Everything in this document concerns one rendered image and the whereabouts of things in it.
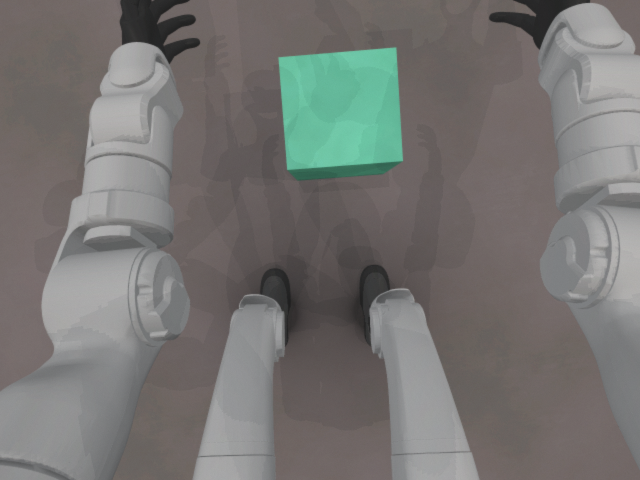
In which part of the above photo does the robot left hand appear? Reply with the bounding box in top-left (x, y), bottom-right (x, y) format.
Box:
top-left (120, 0), bottom-right (200, 64)

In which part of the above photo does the carton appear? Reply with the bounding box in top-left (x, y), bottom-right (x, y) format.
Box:
top-left (278, 47), bottom-right (403, 181)

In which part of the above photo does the right robot foot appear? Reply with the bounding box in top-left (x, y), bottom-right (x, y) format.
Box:
top-left (360, 265), bottom-right (390, 347)

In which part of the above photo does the left robot forearm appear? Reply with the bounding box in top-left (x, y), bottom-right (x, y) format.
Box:
top-left (42, 42), bottom-right (183, 339)

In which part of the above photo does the robot right hand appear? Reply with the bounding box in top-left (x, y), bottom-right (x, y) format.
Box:
top-left (489, 0), bottom-right (590, 50)

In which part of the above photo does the robot left upper arm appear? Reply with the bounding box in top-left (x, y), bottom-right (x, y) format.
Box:
top-left (0, 247), bottom-right (190, 480)

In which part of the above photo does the robot left shin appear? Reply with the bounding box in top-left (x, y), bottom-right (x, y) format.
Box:
top-left (230, 294), bottom-right (282, 327)

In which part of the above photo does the robot right upper arm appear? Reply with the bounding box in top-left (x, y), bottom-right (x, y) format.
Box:
top-left (540, 204), bottom-right (640, 470)

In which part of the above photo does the right robot forearm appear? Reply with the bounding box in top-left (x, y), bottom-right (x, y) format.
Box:
top-left (538, 3), bottom-right (640, 214)

